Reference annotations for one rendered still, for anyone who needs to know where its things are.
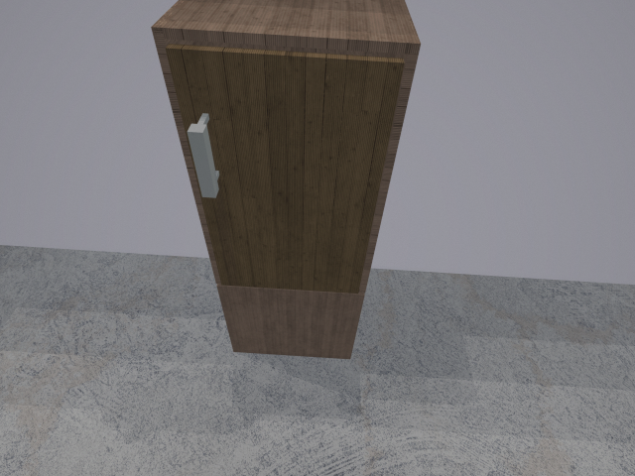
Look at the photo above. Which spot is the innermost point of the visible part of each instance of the cupboard door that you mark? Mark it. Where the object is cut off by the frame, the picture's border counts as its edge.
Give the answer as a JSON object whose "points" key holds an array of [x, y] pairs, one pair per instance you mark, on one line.
{"points": [[300, 141]]}

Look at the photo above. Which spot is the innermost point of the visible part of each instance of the handle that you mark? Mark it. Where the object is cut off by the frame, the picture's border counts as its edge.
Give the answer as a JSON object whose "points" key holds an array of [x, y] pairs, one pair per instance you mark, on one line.
{"points": [[202, 157]]}

